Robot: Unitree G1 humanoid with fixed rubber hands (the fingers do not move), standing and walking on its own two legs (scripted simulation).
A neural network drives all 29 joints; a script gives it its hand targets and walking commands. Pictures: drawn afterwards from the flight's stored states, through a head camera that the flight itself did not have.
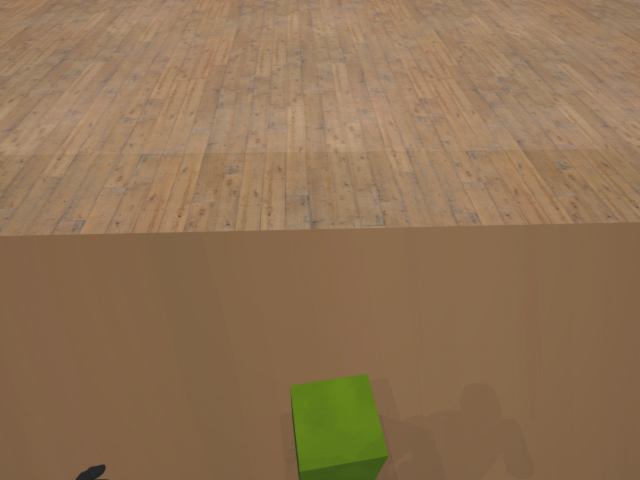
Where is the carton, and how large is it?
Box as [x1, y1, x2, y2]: [290, 374, 388, 479]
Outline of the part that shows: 367,374 290,385 292,419 299,479 375,478 388,455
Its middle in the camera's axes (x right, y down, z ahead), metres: +0.04 +0.54 +1.05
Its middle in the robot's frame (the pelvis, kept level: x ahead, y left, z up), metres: +0.38 -0.04 -0.66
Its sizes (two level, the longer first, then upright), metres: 0.210 0.200 0.250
